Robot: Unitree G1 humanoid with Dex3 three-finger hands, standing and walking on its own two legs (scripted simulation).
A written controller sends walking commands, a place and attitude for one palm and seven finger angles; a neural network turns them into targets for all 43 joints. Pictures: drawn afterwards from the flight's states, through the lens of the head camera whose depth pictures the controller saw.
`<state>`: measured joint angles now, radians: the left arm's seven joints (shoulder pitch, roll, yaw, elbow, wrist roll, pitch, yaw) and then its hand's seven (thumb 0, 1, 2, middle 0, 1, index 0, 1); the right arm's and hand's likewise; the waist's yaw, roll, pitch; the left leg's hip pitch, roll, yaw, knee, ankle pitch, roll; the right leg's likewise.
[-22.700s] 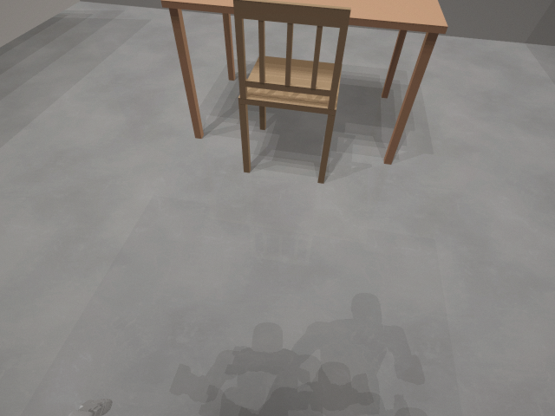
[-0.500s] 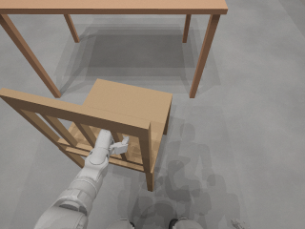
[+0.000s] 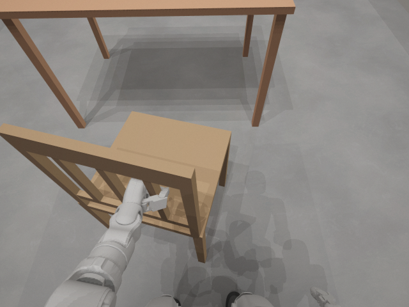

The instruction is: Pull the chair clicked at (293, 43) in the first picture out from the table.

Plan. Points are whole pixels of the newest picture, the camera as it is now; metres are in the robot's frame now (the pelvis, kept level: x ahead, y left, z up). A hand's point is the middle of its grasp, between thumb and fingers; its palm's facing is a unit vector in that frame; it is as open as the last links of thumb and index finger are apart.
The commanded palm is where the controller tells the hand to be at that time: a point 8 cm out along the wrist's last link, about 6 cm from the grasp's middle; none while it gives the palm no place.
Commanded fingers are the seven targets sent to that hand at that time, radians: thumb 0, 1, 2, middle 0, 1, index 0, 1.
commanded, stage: stop walking, hand still on the chair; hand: left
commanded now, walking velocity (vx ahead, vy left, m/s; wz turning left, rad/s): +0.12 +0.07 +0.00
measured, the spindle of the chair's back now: (118, 189) +0.39 +0.23 -0.11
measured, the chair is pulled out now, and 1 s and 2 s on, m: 0.52 0.57 0.57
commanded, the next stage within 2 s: open the thumb and straighten the fingers in 0.90 s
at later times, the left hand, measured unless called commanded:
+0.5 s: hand (163, 218) +0.29 +0.10 -0.06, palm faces -0.13 -0.98 -0.15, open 5.4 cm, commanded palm +0.28 +0.16 -0.04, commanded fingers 0.00 0.90 0.90 -0.50 -1.45 -0.50 -1.45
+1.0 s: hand (163, 218) +0.29 +0.10 -0.06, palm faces -0.13 -0.98 -0.14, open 5.4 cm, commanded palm +0.28 +0.16 -0.04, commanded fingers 0.00 0.78 0.84 -0.50 -1.45 -0.50 -1.45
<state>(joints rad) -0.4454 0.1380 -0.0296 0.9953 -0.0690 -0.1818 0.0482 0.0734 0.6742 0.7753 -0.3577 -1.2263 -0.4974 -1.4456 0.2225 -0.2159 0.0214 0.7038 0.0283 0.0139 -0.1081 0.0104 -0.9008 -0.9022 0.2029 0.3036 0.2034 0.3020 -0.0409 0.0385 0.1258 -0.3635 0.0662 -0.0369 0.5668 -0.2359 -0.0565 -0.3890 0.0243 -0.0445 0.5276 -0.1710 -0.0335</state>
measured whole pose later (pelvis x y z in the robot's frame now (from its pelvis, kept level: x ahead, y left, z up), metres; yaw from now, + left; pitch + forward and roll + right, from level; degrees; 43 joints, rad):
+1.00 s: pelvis +0.05 +0.01 +0.01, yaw +0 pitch -1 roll +0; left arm 0.01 0.09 -0.18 0.61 -0.02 -0.07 0.08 0.07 0.69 0.78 -0.31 -1.29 -0.50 -1.45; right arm 0.19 -0.22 0.05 0.65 0.01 0.03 -0.12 0.01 -0.90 -0.90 0.20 0.30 0.20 0.30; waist -0.03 0.02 0.03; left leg -0.17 0.03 -0.01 0.43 -0.26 -0.04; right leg -0.23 -0.03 -0.05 0.47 -0.23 0.00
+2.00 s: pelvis +0.06 +0.03 -0.04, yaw +2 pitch +10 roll +0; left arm 0.33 0.14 -0.15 -0.01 -0.02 0.21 0.01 -0.02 -0.54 0.20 -0.01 -0.01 -0.01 -0.01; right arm 0.28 -0.24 0.03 0.47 0.03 -0.13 -0.07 0.02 -0.90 -0.90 0.20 0.30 0.20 0.30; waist -0.05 0.05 -0.13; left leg -0.60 0.01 -0.04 0.89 -0.48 -0.02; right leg -0.63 -0.06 -0.06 0.89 -0.44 0.01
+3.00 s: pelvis +0.04 +0.03 -0.08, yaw +2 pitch +13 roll -1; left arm 0.79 0.12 -0.10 -0.46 -0.10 -0.31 -0.04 -0.02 -0.53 0.21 0.00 0.00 0.00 0.00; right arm 0.25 -0.18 -0.02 0.47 0.04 -0.18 -0.06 0.02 -0.90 -0.90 0.20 0.30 0.20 0.30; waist 0.02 0.04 -0.18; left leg -0.82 0.01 -0.07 1.16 -0.57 -0.03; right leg -0.83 -0.06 -0.08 1.12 -0.52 0.01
